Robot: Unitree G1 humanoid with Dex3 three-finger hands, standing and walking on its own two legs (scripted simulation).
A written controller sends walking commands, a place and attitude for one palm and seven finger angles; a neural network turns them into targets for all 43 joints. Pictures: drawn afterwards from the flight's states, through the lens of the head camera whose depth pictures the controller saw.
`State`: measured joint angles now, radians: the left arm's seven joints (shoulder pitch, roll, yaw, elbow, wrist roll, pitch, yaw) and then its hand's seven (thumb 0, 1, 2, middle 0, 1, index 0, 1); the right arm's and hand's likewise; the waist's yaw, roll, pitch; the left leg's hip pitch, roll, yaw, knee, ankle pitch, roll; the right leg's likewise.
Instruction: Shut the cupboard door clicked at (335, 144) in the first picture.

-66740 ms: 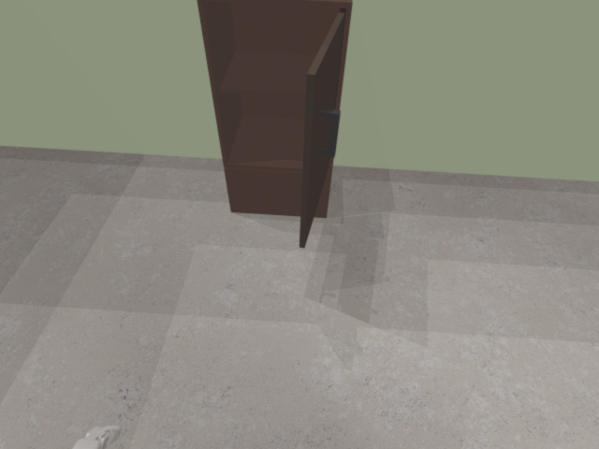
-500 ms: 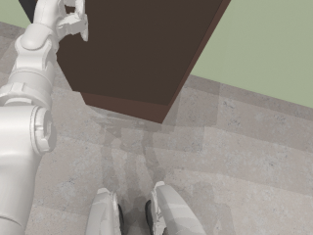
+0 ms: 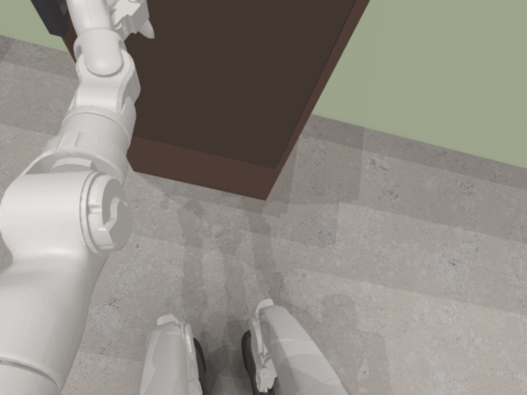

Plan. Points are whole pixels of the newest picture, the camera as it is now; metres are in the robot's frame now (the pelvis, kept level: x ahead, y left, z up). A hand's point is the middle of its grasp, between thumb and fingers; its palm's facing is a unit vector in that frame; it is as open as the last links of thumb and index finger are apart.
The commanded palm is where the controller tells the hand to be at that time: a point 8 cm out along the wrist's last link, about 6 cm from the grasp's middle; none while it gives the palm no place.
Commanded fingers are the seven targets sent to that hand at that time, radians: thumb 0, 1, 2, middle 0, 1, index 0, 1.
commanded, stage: pull the fist back off the door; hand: left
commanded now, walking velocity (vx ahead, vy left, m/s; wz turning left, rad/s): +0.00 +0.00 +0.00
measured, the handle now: out of the picture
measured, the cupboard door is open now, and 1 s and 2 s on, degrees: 0 0 0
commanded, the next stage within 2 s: draw the hand back to the body in 0.64 s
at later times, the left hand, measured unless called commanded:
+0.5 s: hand (140, 61) +0.54 +0.07 +0.09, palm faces +0.07 -1.00 -0.02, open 3.1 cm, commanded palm +0.51 +0.10 +0.10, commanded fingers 0.00 0.90 0.90 -1.30 -1.50 -1.30 -1.50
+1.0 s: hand (97, 74) +0.48 +0.10 +0.14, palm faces +0.11 -0.99 -0.09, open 3.2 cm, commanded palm +0.43 +0.15 +0.15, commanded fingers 0.00 0.90 0.90 -1.30 -1.50 -1.30 -1.50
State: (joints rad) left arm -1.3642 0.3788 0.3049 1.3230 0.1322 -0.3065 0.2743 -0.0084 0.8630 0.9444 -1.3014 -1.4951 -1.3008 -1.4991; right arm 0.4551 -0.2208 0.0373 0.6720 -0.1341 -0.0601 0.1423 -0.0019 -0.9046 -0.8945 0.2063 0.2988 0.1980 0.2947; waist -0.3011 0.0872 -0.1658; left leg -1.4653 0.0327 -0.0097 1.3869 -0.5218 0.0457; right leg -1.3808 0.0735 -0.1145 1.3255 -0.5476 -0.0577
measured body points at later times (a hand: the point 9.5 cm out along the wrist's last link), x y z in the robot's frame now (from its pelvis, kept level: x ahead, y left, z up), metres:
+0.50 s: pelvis +0.03 -0.01 +0.04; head +0.18 +0.00 +0.47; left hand +0.53 +0.12 +0.09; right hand +0.01 -0.27 -0.07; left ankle +0.04 +0.09 -0.59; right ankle +0.03 -0.09 -0.59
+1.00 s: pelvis +0.03 -0.01 +0.07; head +0.13 -0.02 +0.51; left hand +0.47 +0.16 +0.15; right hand +0.06 -0.25 -0.07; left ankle +0.04 +0.09 -0.59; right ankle +0.03 -0.09 -0.59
